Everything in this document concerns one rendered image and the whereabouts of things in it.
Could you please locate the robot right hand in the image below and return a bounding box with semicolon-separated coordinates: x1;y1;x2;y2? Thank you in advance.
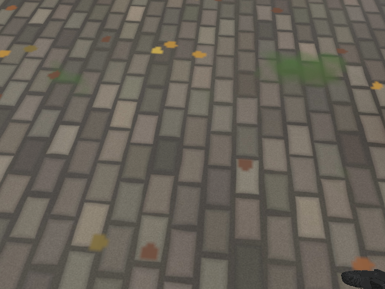
341;269;385;289

